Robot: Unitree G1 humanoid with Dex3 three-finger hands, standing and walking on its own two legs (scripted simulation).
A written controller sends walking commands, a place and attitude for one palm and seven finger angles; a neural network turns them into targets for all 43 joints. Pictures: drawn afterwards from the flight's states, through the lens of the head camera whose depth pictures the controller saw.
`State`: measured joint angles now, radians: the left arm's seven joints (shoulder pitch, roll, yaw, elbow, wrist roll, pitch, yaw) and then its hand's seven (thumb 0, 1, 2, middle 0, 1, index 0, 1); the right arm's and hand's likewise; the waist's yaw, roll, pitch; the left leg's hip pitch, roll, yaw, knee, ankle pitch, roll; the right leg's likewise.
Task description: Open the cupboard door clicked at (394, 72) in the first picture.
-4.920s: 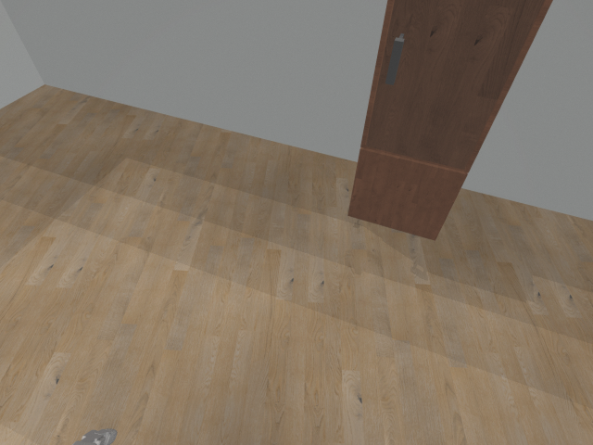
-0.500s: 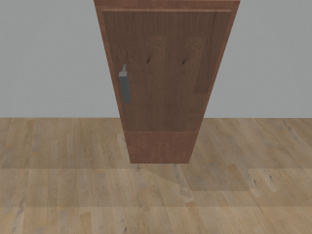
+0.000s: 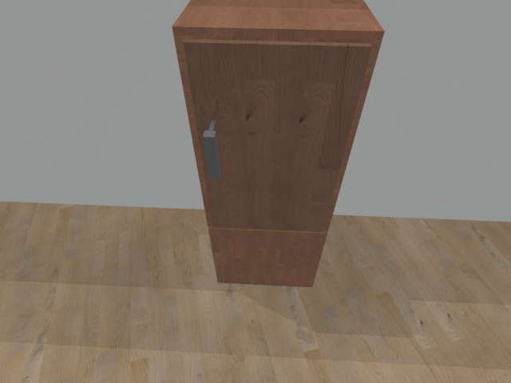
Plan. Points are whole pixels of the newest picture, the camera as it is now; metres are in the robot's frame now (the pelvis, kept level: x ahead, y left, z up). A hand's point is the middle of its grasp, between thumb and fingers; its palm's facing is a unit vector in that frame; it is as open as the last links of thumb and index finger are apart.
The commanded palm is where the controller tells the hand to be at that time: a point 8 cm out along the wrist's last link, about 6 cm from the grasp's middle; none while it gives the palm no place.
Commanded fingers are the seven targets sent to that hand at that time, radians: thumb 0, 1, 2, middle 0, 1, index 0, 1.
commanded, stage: look again from close up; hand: left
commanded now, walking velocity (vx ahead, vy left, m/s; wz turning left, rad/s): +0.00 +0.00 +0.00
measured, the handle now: (213, 150) +0.62 +0.14 +0.01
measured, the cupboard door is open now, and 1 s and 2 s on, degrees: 0 0 0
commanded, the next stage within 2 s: shuffle to correct the standing spot in 0.52 s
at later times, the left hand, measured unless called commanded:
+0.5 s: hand out of the picture -0.03 +0.17 -0.17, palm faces +0.07 -0.98 -0.16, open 7.4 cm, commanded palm none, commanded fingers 0.00 0.90 0.90 -0.20 -0.30 -0.20 -0.30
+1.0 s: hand out of the picture -0.02 +0.16 -0.18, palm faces +0.12 -0.98 -0.17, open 7.4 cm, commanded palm none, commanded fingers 0.00 0.90 0.90 -0.20 -0.30 -0.20 -0.30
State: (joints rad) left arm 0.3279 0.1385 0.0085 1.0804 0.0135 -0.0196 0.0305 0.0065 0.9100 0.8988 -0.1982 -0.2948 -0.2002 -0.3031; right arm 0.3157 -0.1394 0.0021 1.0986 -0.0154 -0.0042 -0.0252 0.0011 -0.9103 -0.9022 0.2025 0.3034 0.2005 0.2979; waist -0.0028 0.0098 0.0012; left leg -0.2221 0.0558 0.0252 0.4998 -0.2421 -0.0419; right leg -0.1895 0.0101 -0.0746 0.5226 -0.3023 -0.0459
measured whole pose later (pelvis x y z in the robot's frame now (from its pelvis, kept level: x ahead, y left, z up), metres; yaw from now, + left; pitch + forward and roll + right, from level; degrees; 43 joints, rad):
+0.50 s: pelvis -0.01 +0.01 +0.00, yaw +1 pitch -2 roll +0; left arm 0.35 0.12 0.01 1.09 0.01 -0.02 0.03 0.01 0.91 0.90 -0.20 -0.29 -0.20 -0.30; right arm 0.32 -0.11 0.00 1.12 -0.01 -0.01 -0.03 0.00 -0.91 -0.90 0.20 0.30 0.20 0.30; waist 0.01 -0.01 0.01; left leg -0.23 0.04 0.02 0.48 -0.22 -0.03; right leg -0.19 0.00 -0.08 0.49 -0.27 -0.03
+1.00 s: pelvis +0.03 +0.00 +0.00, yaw +2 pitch +1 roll +0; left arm 0.43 0.13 0.05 1.07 0.03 -0.03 0.01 0.00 0.91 0.90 -0.20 -0.29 -0.20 -0.30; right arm 0.37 -0.12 -0.03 1.11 -0.02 0.00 -0.02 0.00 -0.91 -0.90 0.20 0.30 0.20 0.30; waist 0.01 0.00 -0.02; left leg -0.35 0.06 0.04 0.77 -0.43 0.03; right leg -0.20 0.02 -0.10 0.55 -0.37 -0.06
